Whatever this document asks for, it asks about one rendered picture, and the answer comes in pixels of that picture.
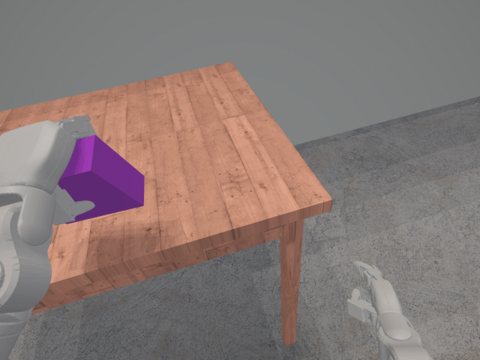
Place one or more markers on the right robot forearm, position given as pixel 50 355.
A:
pixel 397 339

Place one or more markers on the robot left hand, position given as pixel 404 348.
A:
pixel 36 155

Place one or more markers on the table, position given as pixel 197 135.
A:
pixel 220 176

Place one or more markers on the robot right hand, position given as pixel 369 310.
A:
pixel 367 305

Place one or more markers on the sponge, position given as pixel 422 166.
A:
pixel 97 173

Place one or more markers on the left robot forearm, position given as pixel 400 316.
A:
pixel 26 231

